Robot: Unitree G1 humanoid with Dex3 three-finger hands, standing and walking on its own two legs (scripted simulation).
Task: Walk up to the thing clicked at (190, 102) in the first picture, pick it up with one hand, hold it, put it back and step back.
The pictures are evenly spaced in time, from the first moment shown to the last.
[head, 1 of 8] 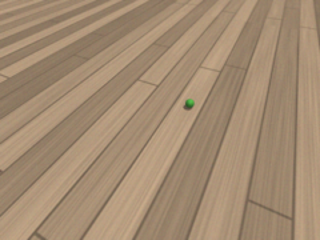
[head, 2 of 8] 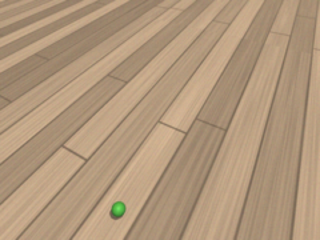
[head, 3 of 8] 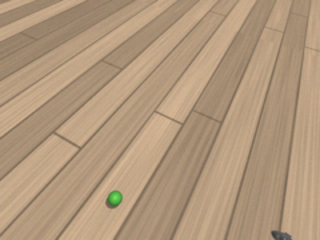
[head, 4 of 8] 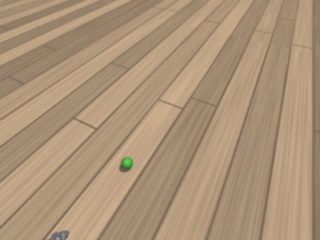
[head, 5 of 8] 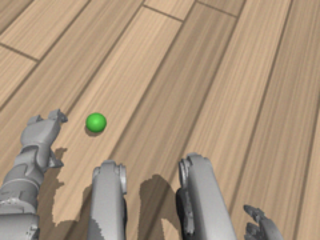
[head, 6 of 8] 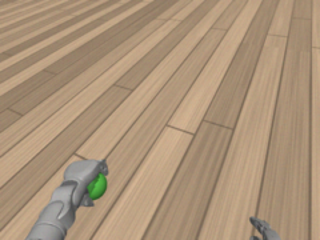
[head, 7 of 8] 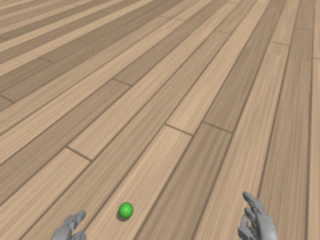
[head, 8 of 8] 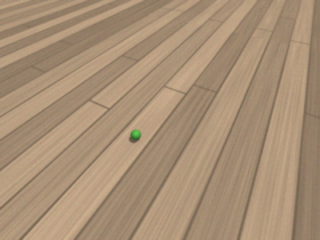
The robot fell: no
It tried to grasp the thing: yes
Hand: left
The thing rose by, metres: 0.68
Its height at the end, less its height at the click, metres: +0.00
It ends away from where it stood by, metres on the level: 0.00
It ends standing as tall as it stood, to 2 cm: yes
